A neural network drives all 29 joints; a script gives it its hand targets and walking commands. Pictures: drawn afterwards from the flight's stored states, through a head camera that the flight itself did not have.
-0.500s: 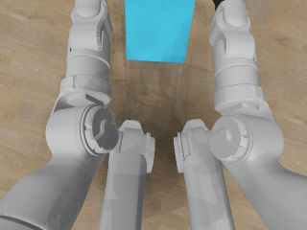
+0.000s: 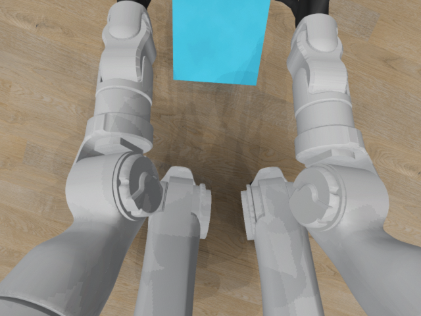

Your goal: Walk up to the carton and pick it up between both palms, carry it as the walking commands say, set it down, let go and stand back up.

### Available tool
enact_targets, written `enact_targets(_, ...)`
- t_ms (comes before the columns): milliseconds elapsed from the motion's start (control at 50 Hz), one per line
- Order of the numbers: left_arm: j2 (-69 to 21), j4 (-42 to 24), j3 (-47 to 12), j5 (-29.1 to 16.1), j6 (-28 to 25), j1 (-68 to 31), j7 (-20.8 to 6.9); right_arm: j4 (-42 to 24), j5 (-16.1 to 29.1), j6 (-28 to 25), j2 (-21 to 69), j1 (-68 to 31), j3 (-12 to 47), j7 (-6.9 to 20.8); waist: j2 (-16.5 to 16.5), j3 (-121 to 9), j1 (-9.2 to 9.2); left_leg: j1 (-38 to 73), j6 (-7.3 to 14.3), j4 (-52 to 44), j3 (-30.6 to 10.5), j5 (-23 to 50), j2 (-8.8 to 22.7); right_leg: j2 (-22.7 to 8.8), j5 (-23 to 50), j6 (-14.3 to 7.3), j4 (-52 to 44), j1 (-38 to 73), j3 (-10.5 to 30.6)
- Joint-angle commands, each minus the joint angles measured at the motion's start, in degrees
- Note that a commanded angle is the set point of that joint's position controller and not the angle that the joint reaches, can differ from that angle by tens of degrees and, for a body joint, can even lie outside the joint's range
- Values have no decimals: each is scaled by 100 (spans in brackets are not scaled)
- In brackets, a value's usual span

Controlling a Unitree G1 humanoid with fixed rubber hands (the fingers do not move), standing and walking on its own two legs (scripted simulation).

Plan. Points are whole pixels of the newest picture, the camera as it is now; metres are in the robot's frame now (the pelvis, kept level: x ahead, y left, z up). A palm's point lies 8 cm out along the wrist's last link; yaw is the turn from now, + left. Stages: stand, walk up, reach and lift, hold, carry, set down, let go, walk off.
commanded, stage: set down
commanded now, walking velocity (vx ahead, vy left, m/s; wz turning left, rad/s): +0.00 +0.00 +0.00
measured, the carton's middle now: out of the picture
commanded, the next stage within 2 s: none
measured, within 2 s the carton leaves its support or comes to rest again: rests again in 1.30 s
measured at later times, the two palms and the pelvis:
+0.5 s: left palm (137, 7) +0.54 +0.14 -0.17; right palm (303, 22) +0.53 -0.11 -0.17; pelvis +0.00 +0.00 -0.01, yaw +0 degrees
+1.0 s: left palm (139, 13) +0.54 +0.14 -0.19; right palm (298, 27) +0.53 -0.11 -0.19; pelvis +0.00 +0.00 -0.02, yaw +0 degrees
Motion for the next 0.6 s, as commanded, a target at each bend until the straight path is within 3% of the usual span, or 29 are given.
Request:
enact_targets(0,-3766,1591,-1606,35,622,-276,-942,1697,-118,663,3659,-642,1643,942,223,-4061,88,2331,247,-1142,671,2633,-84,85,2590,-297,-954,2322,-692)
enact_targets(20,-3811,1642,-1710,-41,604,-406,-941,1567,-101,610,3607,-843,1644,972,103,-4095,-52,2284,243,-1138,609,2546,-85,84,2541,-228,-923,2321,-767)
enact_targets(40,-3802,1666,-1709,-18,603,-351,-917,1541,-81,608,3660,-870,1704,967,152,-4131,156,2372,241,-1144,645,2697,-98,69,2683,-245,-920,2413,-703)
enact_targets(60,-3699,1625,-1721,-5,579,-298,-901,1703,-71,616,3698,-746,1706,972,52,-4008,72,2278,269,-1160,605,2581,-79,70,2601,-231,-887,2347,-766)
enact_targets(120,-3625,1837,-1581,58,638,-336,-894,1648,-78,639,3497,-887,1651,979,113,-4005,176,2376,272,-1112,631,2443,-72,64,2377,-223,-903,2341,-711)
enact_targets(160,-3666,1767,-1591,46,654,-323,-923,1676,-136,645,3453,-782,1591,961,90,-3808,27,2283,267,-1169,581,2468,-50,61,2470,-278,-879,2277,-740)
enact_targets(180,-3760,1829,-1616,17,675,-440,-946,1710,-77,658,3544,-901,1552,980,386,-3741,90,2330,253,-1126,651,2393,-63,53,2342,-293,-903,2209,-684)
enact_targets(200,-3661,1670,-1565,-10,626,-537,-933,1787,-171,660,3516,-799,1487,972,182,-3812,24,2179,243,-1111,668,2376,-79,52,2441,-293,-893,2340,-725)
enact_targets(240,-3624,1754,-1550,-14,633,-500,-948,1718,-171,652,3407,-857,1557,962,27,-3758,61,2266,277,-1050,609,2342,-54,37,2274,-281,-862,2284,-717)
enact_targets(260,-3629,1937,-1528,72,660,-323,-921,1657,-142,621,3409,-804,1448,960,365,-3583,178,2263,290,-1127,618,2381,-42,65,2340,-320,-849,2198,-683)
enact_targets(280,-3675,1687,-1639,-28,576,-473,-925,1764,-141,597,3531,-738,1543,993,144,-3649,33,2307,297,-1081,537,2509,-61,89,2398,-306,-794,2104,-738)
enact_targets(300,-3608,1910,-1578,22,625,-400,-932,1553,-83,608,3431,-1026,1616,998,228,-3599,179,2332,312,-1049,571,2440,-40,54,2270,-275,-788,2061,-714)
enact_targets(320,-3698,1753,-1542,-8,593,-477,-962,1779,-152,616,3422,-913,1518,1010,94,-3631,-24,2222,291,-1068,564,2364,-62,57,2317,-303,-796,2218,-722)
enact_targets(340,-3582,1842,-1555,-50,616,-501,-938,1827,-256,647,3425,-737,1420,969,134,-3646,-45,2198,287,-1073,555,2302,-56,46,2314,-293,-802,2283,-723)
enact_targets(360,-3613,1864,-1556,-78,587,-389,-963,1782,-146,622,3472,-866,1563,994,65,-3594,44,2226,290,-1036,582,2298,-76,44,2250,-293,-782,2251,-731)
enact_targets(380,-3585,1779,-1668,-78,570,-542,-972,1710,-93,583,3415,-866,1579,1012,179,-3610,30,2200,291,-997,585,2380,-17,49,2347,-294,-736,2210,-710)
enact_targets(400,-3538,1767,-1517,25,612,-455,-940,1842,-151,613,3340,-826,1422,986,320,-3447,154,2139,286,-1061,638,2295,-57,54,2294,-338,-775,2190,-688)
enact_targets(420,-3477,1878,-1584,-64,587,-435,-943,1719,-35,599,3408,-878,1663,1008,145,-3766,239,2274,296,-932,620,2537,-17,27,2516,-285,-712,2367,-689)
enact_targets(440,-3582,1812,-1599,-120,563,-545,-977,1546,-14,556,3392,-1052,1695,1020,-33,-3737,85,2176,321,-892,583,2442,-38,59,2433,-255,-744,2357,-688)
enact_targets(460,-3481,1808,-1573,-75,558,-386,-946,1700,-71,564,3306,-809,1552,985,211,-3540,155,2199,300,-964,597,2493,-37,59,2477,-314,-710,2193,-667)
enact_targets(480,-3646,1813,-1628,-150,561,-494,-990,1610,-43,549,3335,-950,1654,981,138,-3506,57,2119,299,-878,589,2411,-45,54,2365,-322,-736,2178,-667)
enact_targets(520,-3448,1884,-1536,-11,569,-478,-973,1752,-123,576,3373,-883,1492,1008,234,-3372,126,2143,311,-944,588,2447,-27,62,2440,-305,-689,2071,-687)
enact_targets(540,-3453,1743,-1522,-69,568,-508,-998,1768,-128,614,3388,-856,1548,1025,78,-3387,73,2020,317,-949,609,2298,-47,50,2373,-314,-766,2289,-648)
enact_targets(560,-3440,1960,-1503,-57,609,-358,-1003,1675,-136,589,3188,-861,1513,994,164,-3364,53,2050,324,-929,546,2299,2,49,2309,-314,-655,2168,-697)
enact_targets(580,-3446,2020,-1511,-56,588,-220,-1001,1694,-76,558,3216,-799,1609,985,29,-3358,117,2071,333,-872,526,2406,-8,22,2390,-305,-662,2171,-679)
